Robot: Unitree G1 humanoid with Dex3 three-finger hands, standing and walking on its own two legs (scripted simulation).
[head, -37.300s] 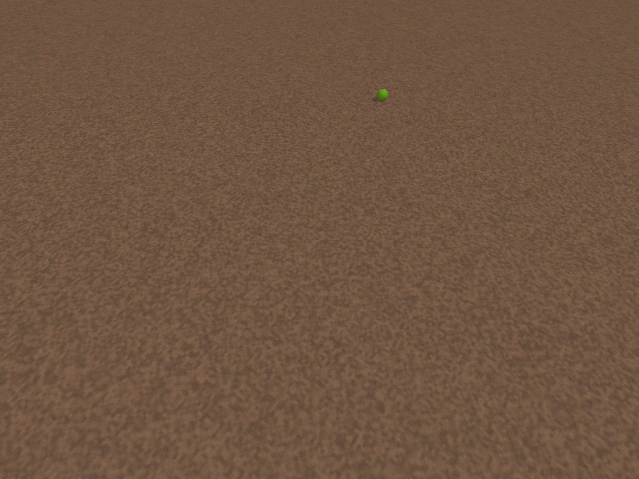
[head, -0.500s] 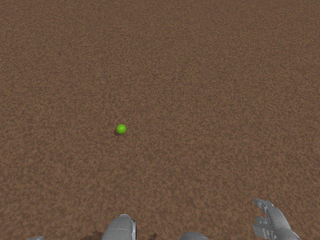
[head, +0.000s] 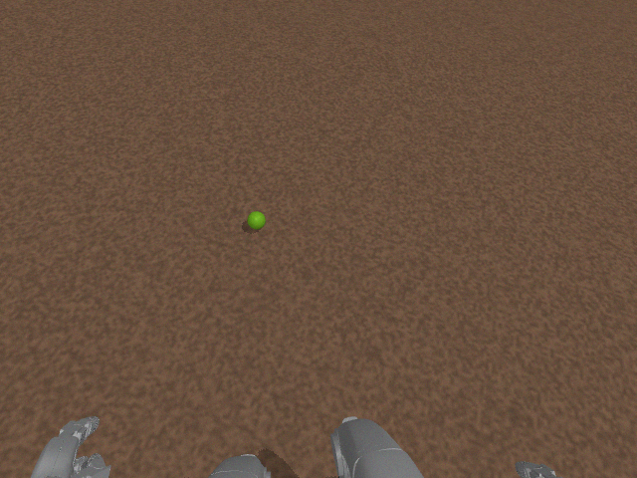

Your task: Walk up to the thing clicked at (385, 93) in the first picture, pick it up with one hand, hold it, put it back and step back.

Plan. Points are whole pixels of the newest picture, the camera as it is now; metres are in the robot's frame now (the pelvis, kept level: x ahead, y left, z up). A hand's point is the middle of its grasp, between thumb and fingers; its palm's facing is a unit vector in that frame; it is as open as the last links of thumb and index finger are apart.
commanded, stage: step back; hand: left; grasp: from above
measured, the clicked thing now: (256, 220) +0.99 +0.15 -0.73
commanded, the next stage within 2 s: stand in 1.38 s
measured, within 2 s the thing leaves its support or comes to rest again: neither
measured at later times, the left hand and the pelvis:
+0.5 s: hand out of the picture -0.08 +0.26 -0.14, palm faces +0.01 -0.91 -0.42, open 7.4 cm; pelvis -0.14 -0.02 +0.00, yaw -1 degrees
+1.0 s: hand out of the picture -0.05 +0.25 -0.14, palm faces +0.04 -0.94 -0.35, open 7.4 cm; pelvis -0.13 -0.02 +0.00, yaw +2 degrees
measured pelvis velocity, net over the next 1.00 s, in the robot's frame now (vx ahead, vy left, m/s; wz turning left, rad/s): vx -0.13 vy -0.02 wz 0.03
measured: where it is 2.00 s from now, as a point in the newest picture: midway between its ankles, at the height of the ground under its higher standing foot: outside the picture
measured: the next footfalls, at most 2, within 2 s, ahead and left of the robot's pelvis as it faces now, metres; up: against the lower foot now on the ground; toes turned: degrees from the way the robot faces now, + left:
right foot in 0.22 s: -0.08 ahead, -0.14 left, +0.00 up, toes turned -1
left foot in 0.52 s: -0.05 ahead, +0.11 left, +0.00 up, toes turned +1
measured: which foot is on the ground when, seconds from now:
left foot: down 0.00-0.26, up 0.28-0.50, down 0.52-1.00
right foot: up 0.00-0.20, down 0.22-1.00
